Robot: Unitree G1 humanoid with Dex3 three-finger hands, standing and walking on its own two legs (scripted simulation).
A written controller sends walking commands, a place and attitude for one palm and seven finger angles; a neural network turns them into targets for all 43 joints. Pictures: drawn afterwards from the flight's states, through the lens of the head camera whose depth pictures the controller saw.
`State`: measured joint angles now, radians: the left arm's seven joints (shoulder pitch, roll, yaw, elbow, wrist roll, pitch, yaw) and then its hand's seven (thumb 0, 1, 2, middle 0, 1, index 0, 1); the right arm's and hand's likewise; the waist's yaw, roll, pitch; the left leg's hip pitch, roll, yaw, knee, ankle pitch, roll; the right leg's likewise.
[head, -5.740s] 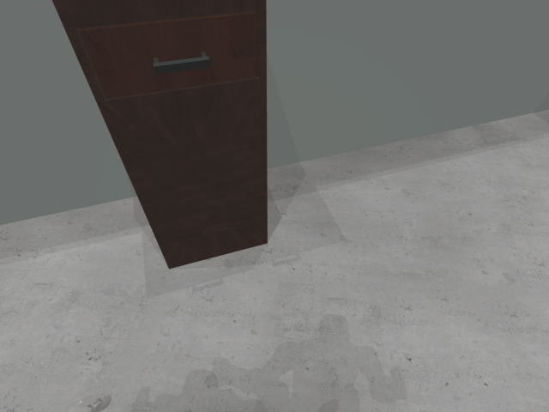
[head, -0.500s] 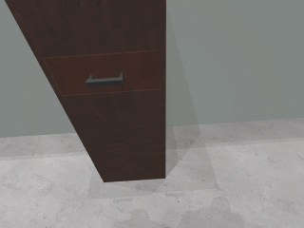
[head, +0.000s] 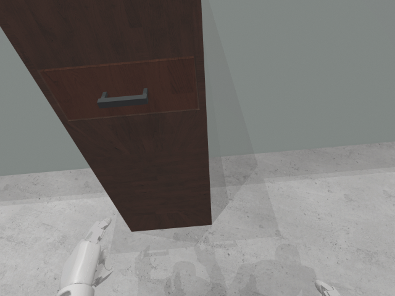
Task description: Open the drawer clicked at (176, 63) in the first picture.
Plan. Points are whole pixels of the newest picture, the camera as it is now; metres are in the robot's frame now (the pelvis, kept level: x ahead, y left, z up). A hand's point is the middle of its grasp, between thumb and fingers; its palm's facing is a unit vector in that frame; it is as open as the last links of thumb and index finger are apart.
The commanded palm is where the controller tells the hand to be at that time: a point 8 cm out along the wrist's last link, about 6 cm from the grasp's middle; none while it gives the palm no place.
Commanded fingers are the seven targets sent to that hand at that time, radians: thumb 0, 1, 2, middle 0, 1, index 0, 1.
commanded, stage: raise the hand with hooked fingers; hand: left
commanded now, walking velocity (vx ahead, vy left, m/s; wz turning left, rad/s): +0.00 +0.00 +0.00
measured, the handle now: (124, 97) +0.57 +0.24 +0.11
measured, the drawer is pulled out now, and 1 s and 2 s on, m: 0.00 0.00 0.00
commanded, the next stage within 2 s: move the hooked fingers above the handle in 1.84 s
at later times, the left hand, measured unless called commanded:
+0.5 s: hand (79, 226) +0.23 +0.24 +0.06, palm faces +0.22 -0.04 -0.97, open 10.2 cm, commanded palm +0.18 +0.24 +0.10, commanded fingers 0.00 0.06 0.54 -0.26 -0.84 -0.26 -0.84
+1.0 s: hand (50, 173) +0.28 +0.27 +0.16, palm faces +0.22 -0.05 -0.97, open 13.1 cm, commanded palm +0.23 +0.26 +0.21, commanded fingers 0.00 -0.50 0.30 -0.30 -1.20 -0.30 -1.20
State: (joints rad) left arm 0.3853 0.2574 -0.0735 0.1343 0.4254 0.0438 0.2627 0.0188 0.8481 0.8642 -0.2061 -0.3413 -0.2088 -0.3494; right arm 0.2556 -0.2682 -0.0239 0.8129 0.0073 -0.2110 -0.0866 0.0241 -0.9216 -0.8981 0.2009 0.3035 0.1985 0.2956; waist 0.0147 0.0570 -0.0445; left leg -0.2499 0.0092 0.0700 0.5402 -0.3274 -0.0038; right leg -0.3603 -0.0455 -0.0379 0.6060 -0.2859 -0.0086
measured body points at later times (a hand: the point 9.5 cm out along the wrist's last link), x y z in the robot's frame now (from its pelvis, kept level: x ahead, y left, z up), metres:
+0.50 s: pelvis +0.00 -0.01 -0.01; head +0.00 -0.05 +0.44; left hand +0.21 +0.24 +0.11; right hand +0.24 -0.18 -0.10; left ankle -0.03 +0.12 -0.73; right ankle +0.02 -0.11 -0.73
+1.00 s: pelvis -0.01 +0.02 +0.01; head -0.01 -0.03 +0.46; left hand +0.26 +0.27 +0.21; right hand +0.23 -0.19 -0.09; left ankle -0.03 +0.12 -0.73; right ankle +0.02 -0.11 -0.73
